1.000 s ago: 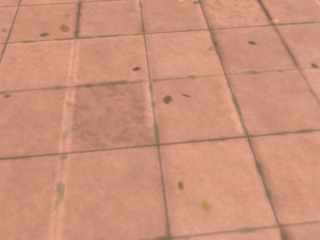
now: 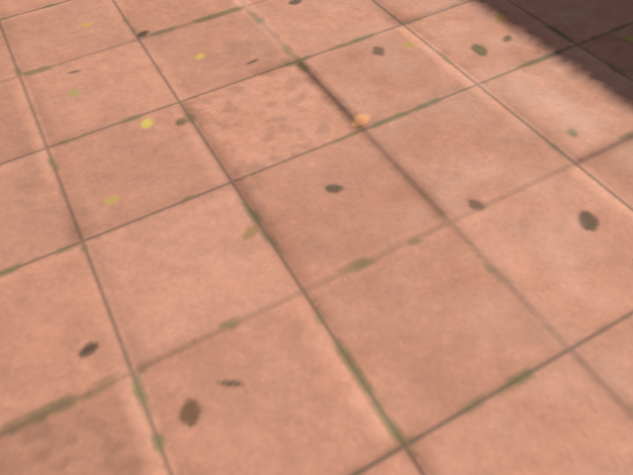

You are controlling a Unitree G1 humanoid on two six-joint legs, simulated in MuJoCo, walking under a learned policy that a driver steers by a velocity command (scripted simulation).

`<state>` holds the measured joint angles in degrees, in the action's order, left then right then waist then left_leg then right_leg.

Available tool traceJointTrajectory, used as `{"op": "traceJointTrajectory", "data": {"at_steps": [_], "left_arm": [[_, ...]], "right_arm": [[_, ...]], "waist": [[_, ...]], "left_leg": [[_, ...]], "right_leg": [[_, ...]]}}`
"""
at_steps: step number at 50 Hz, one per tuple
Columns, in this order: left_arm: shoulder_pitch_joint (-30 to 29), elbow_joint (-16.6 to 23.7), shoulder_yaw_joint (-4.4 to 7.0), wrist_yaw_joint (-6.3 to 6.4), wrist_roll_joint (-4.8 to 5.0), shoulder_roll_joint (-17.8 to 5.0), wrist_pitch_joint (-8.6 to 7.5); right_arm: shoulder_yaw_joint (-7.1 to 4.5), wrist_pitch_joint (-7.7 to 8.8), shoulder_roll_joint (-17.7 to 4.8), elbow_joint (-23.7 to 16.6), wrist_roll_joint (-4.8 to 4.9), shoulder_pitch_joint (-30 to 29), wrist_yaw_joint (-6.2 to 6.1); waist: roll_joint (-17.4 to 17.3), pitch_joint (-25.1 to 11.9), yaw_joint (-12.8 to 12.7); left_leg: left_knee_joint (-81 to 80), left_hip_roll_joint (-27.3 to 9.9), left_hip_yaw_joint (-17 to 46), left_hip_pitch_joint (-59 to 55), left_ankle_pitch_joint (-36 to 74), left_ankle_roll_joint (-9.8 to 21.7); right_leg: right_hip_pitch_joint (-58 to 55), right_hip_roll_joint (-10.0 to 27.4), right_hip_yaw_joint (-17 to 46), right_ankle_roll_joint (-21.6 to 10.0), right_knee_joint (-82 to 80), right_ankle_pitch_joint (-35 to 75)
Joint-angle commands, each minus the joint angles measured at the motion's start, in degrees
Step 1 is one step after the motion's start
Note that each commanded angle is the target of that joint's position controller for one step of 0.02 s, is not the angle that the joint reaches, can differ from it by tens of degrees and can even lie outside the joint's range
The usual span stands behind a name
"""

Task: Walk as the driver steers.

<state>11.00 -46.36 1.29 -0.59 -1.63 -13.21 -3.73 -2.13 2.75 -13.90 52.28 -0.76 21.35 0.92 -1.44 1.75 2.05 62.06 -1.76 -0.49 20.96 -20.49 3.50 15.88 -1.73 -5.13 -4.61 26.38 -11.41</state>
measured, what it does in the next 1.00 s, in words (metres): walks ahead, turning left: left foot, then right foot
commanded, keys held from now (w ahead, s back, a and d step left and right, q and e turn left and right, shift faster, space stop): w+q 1.00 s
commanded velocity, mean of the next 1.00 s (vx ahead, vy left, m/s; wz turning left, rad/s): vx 0.50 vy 0.00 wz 0.49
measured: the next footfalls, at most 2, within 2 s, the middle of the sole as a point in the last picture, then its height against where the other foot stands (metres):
left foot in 0.42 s outside the picture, level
right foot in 0.94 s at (304, 383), level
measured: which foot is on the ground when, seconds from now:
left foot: up 0.00-0.40, down 0.42-0.94, up 0.96-1.00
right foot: down 0.00-0.42, up 0.44-0.92, down 0.94-1.00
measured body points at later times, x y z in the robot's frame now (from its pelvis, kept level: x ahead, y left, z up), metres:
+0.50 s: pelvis +0.26 +0.05 -0.02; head +0.29 +0.06 +0.43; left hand +0.21 +0.30 -0.16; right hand +0.46 -0.17 -0.14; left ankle +0.31 +0.10 -0.74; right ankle +0.12 -0.09 -0.63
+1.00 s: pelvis +0.53 +0.09 -0.01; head +0.56 +0.10 +0.43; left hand +0.58 +0.41 -0.10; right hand +0.68 -0.15 -0.14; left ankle +0.34 +0.10 -0.68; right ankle +0.66 +0.05 -0.74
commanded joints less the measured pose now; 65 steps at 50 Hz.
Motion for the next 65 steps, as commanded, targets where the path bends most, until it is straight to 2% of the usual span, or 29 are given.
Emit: {"op": "traceJointTrajectory", "data": {"at_steps": [1,7,10,14,17,19,20,21,22,23,25,26,28,31,36,41,43,45,46,47,48,49,50,51,52,54,57,60,65], "left_arm": [[5.0,0.3,1.4,0.52,0.42,-4.9,-1.79],[10.0,-3.2,1.63,0.95,0.74,-5.1,-2.79],[11.0,-4.4,1.49,1.24,0.78,-5.2,-2.77],[15.2,-7.0,1.58,2.07,0.61,-6.3,-2.28],[14.8,-7.7,1.9,2.75,0.35,-8.1,-1.54],[13.5,-7.6,2.42,3.06,0.03,-9.9,-0.62],[12.9,-7.2,2.59,2.92,0.14,-10.5,-0.17],[12.0,-5.6,2.39,2.58,0.33,-9.8,-0.28],[13.2,-1.5,1.54,1.24,1.2,-4.0,-0.95],[6.9,0.1,2.22,0.93,0.53,-8.6,-1.83],[4.5,1.0,1.74,0.76,1.3,-7.4,-3.11],[4.1,1.2,1.82,0.83,0.46,-7.0,-2.4],[6.6,0.7,1.59,0.56,-1.15,-5.9,0.02],[3.3,2.5,1.37,0.08,-1.23,-4.9,1.62],[-8.6,6.7,1.05,-0.29,-0.66,-5.1,1.69],[-15.8,9.9,0.57,-0.63,-0.03,-5.8,0.77],[-14.1,10.1,0.76,-0.56,0.17,-7.0,0.24],[-5.1,7.6,1.65,0.11,0.35,-9.2,-0.4],[2.6,5.6,2.42,0.79,-0.04,-10.9,-1.16],[12.0,5.2,3.45,1.87,-1.39,-15.3,-1.56],[11.3,5.6,4.47,2.06,-2.06,-19.9,-0.74],[7.8,5.9,4.1,1.79,-1.08,-15.2,0.07],[4.2,6.6,2.87,1.58,-0.53,-10.1,0.15],[2.1,6.3,2.22,1.33,-0.48,-7.7,0.05],[2.3,5.7,1.96,1.36,-0.41,-7.0,-0.23],[4.0,4.1,1.92,1.14,0.13,-6.8,-1.25],[5.9,2.8,2.44,0.62,0.7,-7.6,-2.42],[7.6,1.5,2.62,0.55,0.57,-7.6,-2.35],[10.5,-0.9,2.74,0.29,0.47,-8.6,-2.28]], "right_arm": [[-1.18,-0.91,-3.8,-1.6,-0.8,2.9,0.7],[-1.35,-1.82,-2.5,-4.5,-0.8,-7.3,1.63],[-0.59,-1.51,-1.4,-6.5,-0.84,-13.4,2.08],[0.2,-1.35,-1.0,-9.4,-1.09,-20.3,2.63],[-0.23,-1.42,-2.2,-9.5,-1.21,-18.3,2.3],[-1.23,-1.3,-4.0,-7.6,-1.38,-10.5,1.75],[-2.22,-0.85,-5.6,-5.4,-1.72,-3.3,1.4],[-4.02,-0.73,-10.2,-3.4,-2.41,5.0,0.55],[-5.8,-1.5,-16.3,-4.9,-1.28,2.2,-0.07],[-5.76,-2.15,-15.8,-5.0,0.31,3.0,-0.14],[-4.33,-1.92,-9.9,-4.3,0.43,-2.4,-0.81],[-3.81,-1.41,-8.3,-4.4,0.44,-4.5,-0.98],[-3.22,-0.3,-7.3,-4.9,0.69,-6.0,-0.95],[-3.74,0.71,-9.6,-4.3,0.77,-3.7,-0.61],[-3.97,0.39,-10.0,-3.8,0.72,2.0,-0.54],[-4.1,0.09,-10.8,-3.8,-0.13,5.7,-1.16],[-4.32,0.13,-11.7,-4.6,-0.37,4.1,-1.62],[-4.59,0.45,-12.9,-5.9,-0.45,0.3,-1.52],[-4.4,0.89,-12.4,-6.0,0.04,-0.6,-1.0],[-3.18,1.44,-8.2,-7.7,0.78,-0.2,-0.51],[-2.26,1.22,-3.7,-9.4,2.26,6.9,-0.64],[-2.68,0.23,-8.8,-7.6,0.15,5.9,-1.21],[-3.01,-0.13,-9.6,-7.5,-0.41,1.7,-0.75],[-2.83,-0.31,-8.6,-7.9,-0.45,-0.5,-0.21],[-2.79,-0.79,-7.9,-8.0,-0.98,-1.3,0.33],[-2.56,-2.08,-6.8,-8.2,-1.42,-1.2,1.29],[-2.16,-2.82,-5.8,-10.4,-1.35,-5.6,2.2],[-1.71,-2.82,-5.2,-12.6,-1.33,-11.4,2.77],[-0.1,-2.0,-2.9,-15.0,-1.35,-19.9,3.49]], "waist": [[6.3,-0.8,-1.3],[4.8,2.7,-1.8],[4.8,3.8,-2.8],[4.5,5.1,-4.7],[6.1,2.5,-2.8],[7.3,-2.4,0.8],[6.2,-6.4,4.1],[1.3,-11.4,7.9],[-14.9,-16.0,3.2],[-3.5,-16.2,5.7],[3.8,-2.9,0.9],[4.7,-0.6,-1.3],[3.3,-1.2,-3.7],[1.4,-0.6,-3.6],[-1.6,0.7,1.1],[-2.5,0.5,3.8],[-3.3,0.3,2.1],[-3.5,-2.5,-2.5],[-0.3,-6.5,-6.6],[6.1,-15.4,-9.8],[19.4,-20.4,-5.2],[11.3,-14.7,-4.0],[4.9,-7.0,-3.8],[3.2,-3.2,-3.0],[5.6,-1.8,-2.6],[8.1,-1.3,-1.7],[7.3,-0.8,-1.6],[6.7,0.8,-2.4],[6.7,2.5,-4.1]], "left_leg": [[1.6,-2.8,3.0,10.1,4.8,-0.4],[-4.4,-3.1,2.5,19.4,16.1,-1.5],[-13.9,-2.4,-0.7,18.1,21.4,-1.4],[-23.3,-1.1,-5.6,16.6,20.4,0.8],[-25.9,2.9,-8.8,10.6,13.2,4.1],[-27.1,6.6,-9.6,1.6,7.2,7.1],[-31.2,7.8,-8.3,-8.2,7.5,9.0],[-34.8,0.3,3.0,-22.0,3.1,12.4],[-40.5,-16.9,36.6,-39.4,5.0,22.3],[-45.3,-17.6,41.1,-39.0,7.6,23.5],[-47.8,-14.5,27.5,-23.3,16.5,18.3],[-48.3,-11.2,23.1,-17.8,21.2,16.0],[-49.3,-7.5,17.8,-12.5,26.9,14.6],[-50.4,-4.8,15.3,-9.6,28.6,13.9],[-49.7,-3.1,16.4,-13.8,26.5,10.5],[-45.0,-4.6,19.8,-20.5,32.6,9.7],[-42.7,-5.4,21.7,-20.2,34.0,8.3],[-36.1,-4.1,21.9,-15.9,40.1,5.9],[-25.8,-0.5,19.2,-12.6,39.6,4.4],[-9.9,3.3,14.5,-5.9,25.7,3.0],[3.9,11.8,8.1,11.3,-12.5,1.2],[9.5,6.0,7.9,16.8,-9.3,1.8],[9.1,3.6,7.3,16.5,-3.4,1.6],[6.8,1.8,6.5,15.1,0.0,1.1],[5.0,0.5,5.9,13.7,1.2,0.6],[4.5,-0.2,4.8,12.0,2.7,-0.2],[3.4,-1.3,4.3,16.3,6.7,-0.9],[-2.1,-2.0,3.1,20.0,12.0,-1.9],[-20.7,-0.7,-1.3,12.3,17.9,-0.7]], "right_leg": [[-8.8,15.2,13.6,-4.7,-17.4,9.3],[-11.5,14.2,3.4,-3.8,-19.8,17.9],[-12.3,13.2,-1.1,-2.7,-19.3,22.1],[-18.5,14.9,-4.3,-2.1,-16.9,30.1],[-23.2,15.9,-7.1,-1.1,-8.4,51.4],[-23.6,16.5,-8.1,-1.3,5.2,61.2],[-19.5,16.0,-8.6,-1.0,16.7,55.2],[-7.6,14.0,-9.0,0.4,33.9,37.2],[19.3,-0.4,-6.0,4.3,57.5,-16.6],[26.8,0.4,6.7,3.8,60.7,-15.6],[25.5,6.3,7.5,3.4,50.1,-7.5],[22.1,7.7,8.0,4.0,45.4,-7.3],[16.5,8.0,7.4,5.5,40.9,-7.2],[17.3,7.9,5.6,7.2,33.8,-3.3],[21.6,6.7,5.3,8.1,19.6,8.2],[21.2,3.8,5.7,7.0,10.9,8.7],[15.8,2.9,6.7,5.9,6.7,6.3],[1.4,0.4,6.0,4.0,2.9,2.1],[-9.8,1.7,7.0,2.4,-0.8,3.2],[-23.1,14.7,19.6,-0.5,-3.0,-9.1],[-34.0,28.5,45.8,-7.1,-9.7,-13.4],[-27.6,27.1,48.7,-7.7,-11.0,-21.8],[-19.6,24.2,38.9,-6.3,-12.0,-20.3],[-14.3,21.0,30.3,-5.0,-13.1,-11.8],[-11.4,18.7,23.9,-3.8,-13.9,-5.0],[-8.8,16.5,16.7,-3.0,-15.1,4.0],[-9.9,17.2,11.0,-4.2,-17.0,11.0],[-11.1,16.6,5.4,-4.3,-18.1,14.3],[-10.0,15.2,-1.1,-3.2,-18.5,17.0]]}}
